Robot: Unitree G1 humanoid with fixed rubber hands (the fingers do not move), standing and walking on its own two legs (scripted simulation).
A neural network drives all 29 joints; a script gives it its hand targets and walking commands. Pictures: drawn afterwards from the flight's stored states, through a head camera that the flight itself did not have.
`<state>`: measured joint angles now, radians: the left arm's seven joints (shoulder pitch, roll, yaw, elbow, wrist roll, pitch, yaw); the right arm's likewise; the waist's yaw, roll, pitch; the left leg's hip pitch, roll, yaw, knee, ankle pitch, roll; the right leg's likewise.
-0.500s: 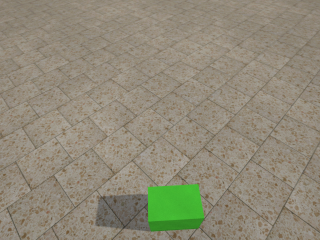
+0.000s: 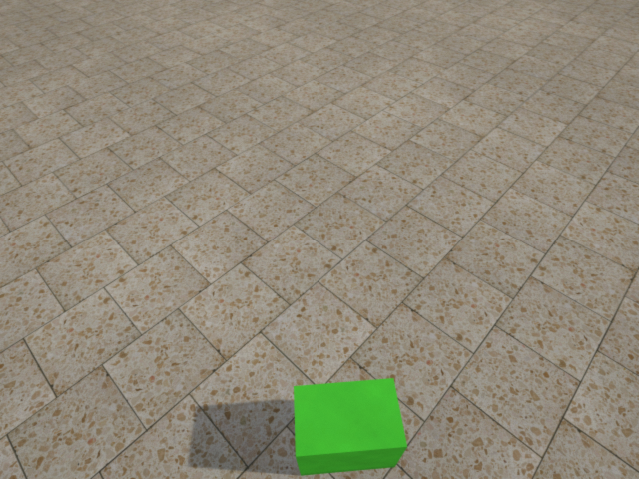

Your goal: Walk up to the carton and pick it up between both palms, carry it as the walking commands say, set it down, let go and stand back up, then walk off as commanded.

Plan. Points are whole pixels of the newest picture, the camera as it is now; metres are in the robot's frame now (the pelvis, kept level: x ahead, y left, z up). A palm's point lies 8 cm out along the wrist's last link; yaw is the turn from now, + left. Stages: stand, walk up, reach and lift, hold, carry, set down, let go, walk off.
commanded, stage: stand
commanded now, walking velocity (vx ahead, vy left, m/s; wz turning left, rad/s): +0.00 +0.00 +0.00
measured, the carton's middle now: (346, 428) +0.37 -0.04 -0.66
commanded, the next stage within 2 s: reach and lift in 0.10 s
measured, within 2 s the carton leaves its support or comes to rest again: neither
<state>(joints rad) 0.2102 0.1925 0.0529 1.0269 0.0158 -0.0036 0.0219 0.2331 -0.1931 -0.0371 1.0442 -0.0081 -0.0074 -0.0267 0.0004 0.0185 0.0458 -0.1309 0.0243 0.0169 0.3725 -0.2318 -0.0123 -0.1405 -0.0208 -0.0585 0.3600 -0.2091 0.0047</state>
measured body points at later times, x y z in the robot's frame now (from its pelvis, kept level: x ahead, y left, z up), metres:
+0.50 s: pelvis -0.02 +0.00 -0.04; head +0.07 +0.00 +0.39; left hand +0.15 +0.22 -0.17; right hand +0.15 -0.25 -0.16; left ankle -0.02 +0.13 -0.75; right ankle -0.01 -0.12 -0.75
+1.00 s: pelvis -0.10 -0.01 -0.10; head +0.09 -0.02 +0.31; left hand +0.26 +0.21 -0.20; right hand +0.28 -0.25 -0.20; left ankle -0.02 +0.12 -0.75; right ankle -0.01 -0.12 -0.75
